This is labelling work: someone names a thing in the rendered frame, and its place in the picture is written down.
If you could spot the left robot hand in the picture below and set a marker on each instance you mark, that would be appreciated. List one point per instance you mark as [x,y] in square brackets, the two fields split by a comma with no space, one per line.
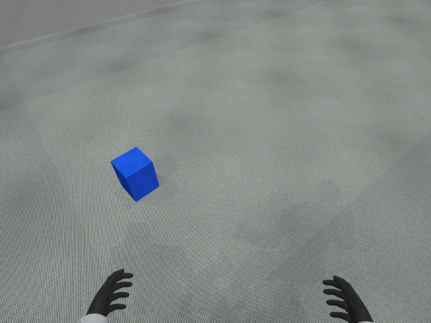
[104,297]

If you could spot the right robot hand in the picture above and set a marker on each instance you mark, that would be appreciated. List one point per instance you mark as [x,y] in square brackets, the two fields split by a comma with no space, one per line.
[352,303]

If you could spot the carton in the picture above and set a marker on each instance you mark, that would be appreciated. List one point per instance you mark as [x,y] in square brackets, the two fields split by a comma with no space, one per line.
[136,173]

